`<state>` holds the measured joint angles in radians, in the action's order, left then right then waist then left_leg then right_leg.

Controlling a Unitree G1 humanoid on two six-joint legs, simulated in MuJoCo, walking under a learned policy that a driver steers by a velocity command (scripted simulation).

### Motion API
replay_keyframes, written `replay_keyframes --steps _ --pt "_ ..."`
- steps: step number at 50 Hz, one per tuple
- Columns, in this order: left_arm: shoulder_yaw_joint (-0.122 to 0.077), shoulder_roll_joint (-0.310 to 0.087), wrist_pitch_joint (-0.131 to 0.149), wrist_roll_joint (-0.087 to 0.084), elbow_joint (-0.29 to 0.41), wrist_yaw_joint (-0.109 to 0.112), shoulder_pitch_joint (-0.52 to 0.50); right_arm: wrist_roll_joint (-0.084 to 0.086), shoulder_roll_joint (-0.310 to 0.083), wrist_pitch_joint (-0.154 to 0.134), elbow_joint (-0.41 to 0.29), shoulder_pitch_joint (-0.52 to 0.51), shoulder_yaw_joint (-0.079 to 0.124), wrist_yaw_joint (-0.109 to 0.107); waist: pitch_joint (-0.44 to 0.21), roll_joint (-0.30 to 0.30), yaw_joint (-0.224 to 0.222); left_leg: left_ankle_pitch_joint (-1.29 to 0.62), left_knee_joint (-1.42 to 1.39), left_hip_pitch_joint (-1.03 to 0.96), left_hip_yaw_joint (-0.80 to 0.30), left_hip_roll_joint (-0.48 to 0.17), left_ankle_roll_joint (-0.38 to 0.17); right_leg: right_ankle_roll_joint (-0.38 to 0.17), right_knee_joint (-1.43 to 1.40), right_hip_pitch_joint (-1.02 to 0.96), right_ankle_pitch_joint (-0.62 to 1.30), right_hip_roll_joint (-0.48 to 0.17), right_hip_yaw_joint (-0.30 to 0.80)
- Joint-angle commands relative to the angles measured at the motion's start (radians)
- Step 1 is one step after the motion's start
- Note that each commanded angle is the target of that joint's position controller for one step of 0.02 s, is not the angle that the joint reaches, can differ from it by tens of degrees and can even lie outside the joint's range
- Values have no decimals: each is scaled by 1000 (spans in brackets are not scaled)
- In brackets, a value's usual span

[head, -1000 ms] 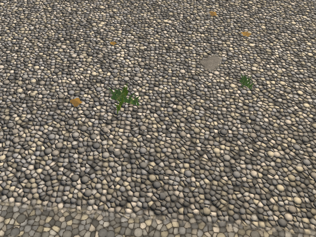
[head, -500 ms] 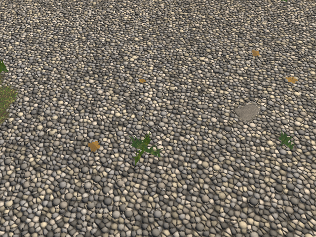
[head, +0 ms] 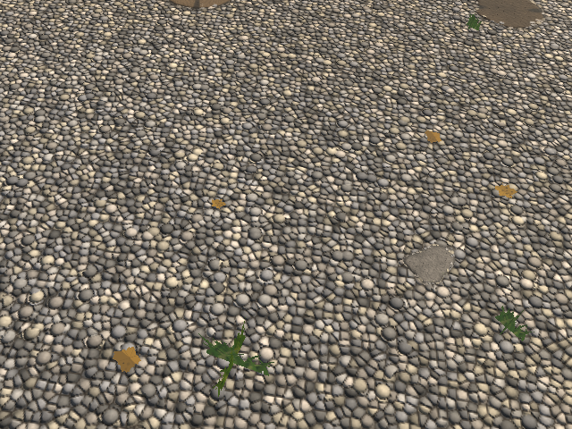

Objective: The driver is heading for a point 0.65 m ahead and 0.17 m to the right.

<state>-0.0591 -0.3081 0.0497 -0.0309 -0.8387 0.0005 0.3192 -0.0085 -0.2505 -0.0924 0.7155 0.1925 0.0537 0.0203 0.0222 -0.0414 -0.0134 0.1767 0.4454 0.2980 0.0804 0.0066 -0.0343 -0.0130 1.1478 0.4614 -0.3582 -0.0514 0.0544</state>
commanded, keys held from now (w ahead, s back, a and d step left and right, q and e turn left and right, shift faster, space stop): w+e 0.54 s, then w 0.26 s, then no key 0.20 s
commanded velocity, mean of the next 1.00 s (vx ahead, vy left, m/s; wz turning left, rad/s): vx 0.47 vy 0.00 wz -0.40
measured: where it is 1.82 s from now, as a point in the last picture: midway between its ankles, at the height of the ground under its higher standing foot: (370, 379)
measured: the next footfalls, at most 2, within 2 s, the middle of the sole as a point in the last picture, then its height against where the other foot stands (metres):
right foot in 0.38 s outside the picture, level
left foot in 0.88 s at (327, 346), level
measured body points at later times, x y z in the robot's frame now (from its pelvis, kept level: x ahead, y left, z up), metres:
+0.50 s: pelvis +0.25 -0.08 -0.01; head +0.29 -0.11 +0.44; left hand +0.47 +0.14 -0.11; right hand +0.28 -0.38 -0.13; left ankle +0.18 +0.10 -0.64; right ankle +0.29 -0.17 -0.74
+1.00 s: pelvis +0.53 -0.12 -0.01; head +0.56 -0.13 +0.44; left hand +0.70 +0.11 -0.14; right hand +0.59 -0.43 -0.10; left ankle +0.65 -0.07 -0.74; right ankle +0.36 -0.19 -0.65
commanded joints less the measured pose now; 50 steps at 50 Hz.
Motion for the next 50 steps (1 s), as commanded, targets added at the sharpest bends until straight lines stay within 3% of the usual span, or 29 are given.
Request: replay_keyframes --steps 1,4,7,11,14,16,17,18,19,20,21,22,23,24,25,28,33,36,39,42,43,44,45,46,47,48,49,50 --pt "-21 -46 -12 -2 71 1 12 -4 -101 -26 -21 9 33 -4 -32 146 3 -115 -287 -153 -228 -274 -157 14 11 175 92 -86 49" --pt "-22 -34 -25 7 102 1 -46 -8 -128 -32 9 21 45 -14 0 108 3 -206 -313 -162 -127 -279 -164 30 -78 240 198 -91 63" --pt "-16 -19 -18 8 124 -17 -115 -6 -151 -23 29 32 52 -25 18 97 22 -234 -321 -186 -21 -257 -144 26 -251 231 346 -83 33" --pt "-5 -5 -14 11 179 -42 -255 8 -187 -5 61 88 63 -33 61 77 76 -240 -314 -258 56 -278 -128 1 -422 223 394 -66 -38" --pt "-8 -20 -17 10 219 -56 -307 26 -209 16 83 113 73 -33 75 87 81 -326 -257 -360 86 -307 -107 -35 -485 232 299 -48 -77" --pt "-22 -47 -21 12 231 -60 -277 34 -238 30 83 97 81 -37 32 117 44 -622 -142 -396 117 -308 -85 -73 -499 138 197 7 -133" --pt "-38 -72 -25 11 221 -59 -208 39 -251 38 81 86 84 -39 -17 132 0 -784 -27 -396 133 -300 -71 -96 -501 36 151 50 -164" --pt "-64 -113 -27 8 186 -53 -65 45 -249 46 76 67 81 -41 -90 117 -84 -838 166 -344 163 -265 -44 -130 -563 -161 193 101 -184" --pt "-103 -192 -35 6 139 -35 110 31 -220 42 66 78 68 -45 -183 54 -159 -632 445 -136 169 -225 3 -177 -593 -469 234 74 -77" --pt "-123 -321 -31 -5 138 -23 98 -18 -66 19 7 169 19 -33 -243 -240 -42 310 820 342 117 -33 75 -357 -660 -807 131 -196 469" --pt "-99 -259 -12 6 179 -29 125 14 -113 -23 -4 95 17 -21 -410 -135 -98 439 957 464 -144 23 66 -428 -835 -885 -27 -290 794" --pt "-79 -192 4 16 169 -35 95 56 -175 -45 -33 -16 33 -12 -274 -64 -121 343 951 552 -169 -28 39 -366 -866 -811 33 -266 661" --pt "-70 -163 12 12 171 -34 43 49 -163 -56 -38 -35 27 -16 -184 -15 -82 254 868 532 -165 -70 22 -330 -858 -673 110 -224 536" --pt "-57 -125 12 11 183 -31 -32 21 -166 -57 -24 -33 31 -24 -120 23 -36 200 780 464 -164 -104 26 -299 -860 -528 217 -183 432" --pt "-47 -99 13 23 202 -26 -78 7 -178 -48 -17 -13 39 -25 -100 4 2 162 726 383 -172 -125 31 -289 -878 -425 309 -156 370" --pt "-48 -108 18 24 210 -13 -90 -4 -147 -14 -13 8 37 -22 -76 9 34 103 609 313 -146 -123 68 -292 -921 -298 444 -124 280" --pt "-45 -118 19 19 165 8 -18 0 -89 -7 -41 -142 10 -12 -26 -23 -29 -229 263 272 -115 -89 96 -221 -940 -241 421 -54 135" --pt "-45 -130 20 16 135 7 35 14 -94 -15 -62 -228 6 1 6 -33 -71 -322 145 245 -111 -65 82 -209 -941 -266 316 -80 157" --pt "-46 -131 14 13 106 7 75 16 -115 -25 -84 -275 10 14 29 -33 -84 -253 78 304 -121 -58 46 -205 -886 -390 340 -134 205" --pt "-48 -134 -3 20 92 16 65 3 -137 -35 -74 -219 20 21 15 -61 -45 -152 24 240 -99 -27 0 -165 -776 -476 588 -143 215" --pt "-45 -132 -8 20 98 19 40 -7 -153 -40 -49 -133 31 18 -40 -63 4 -194 -15 115 -66 6 -24 -138 -675 -478 769 -104 188" --pt "-36 -112 -9 25 111 21 27 -21 -188 -47 -25 -25 43 15 -142 -44 56 -389 -2 -88 -92 -39 -62 -96 -521 -422 801 -46 150" --pt "-16 -59 -2 45 136 21 75 -42 -259 -49 -13 99 55 11 -308 102 71 -721 89 -445 -303 -246 -164 -37 -224 -177 490 45 117" --pt "0 -13 6 31 96 15 226 -24 -246 -31 22 166 55 18 -452 337 52 -806 56 -685 -618 -442 -322 27 80 74 -308 173 95" --pt "-21 -113 3 16 80 14 185 9 -188 -17 20 173 41 21 -417 211 86 -618 5 -622 -631 -408 -293 32 163 131 -313 135 171" --pt "-28 -133 -5 6 107 15 77 13 -160 -8 10 88 30 17 -265 148 80 -559 -21 -489 -504 -371 -251 40 161 185 -250 94 134" --pt "-26 -124 -16 17 120 20 13 6 -129 -1 3 11 14 15 -176 89 55 -572 -53 -349 -414 -323 -226 50 103 172 -195 51 89" --pt "-28 -109 -29 28 128 24 -8 0 -103 2 2 -39 3 13 -128 85 23 -580 -80 -232 -360 -293 -212 55 29 122 -147 11 71"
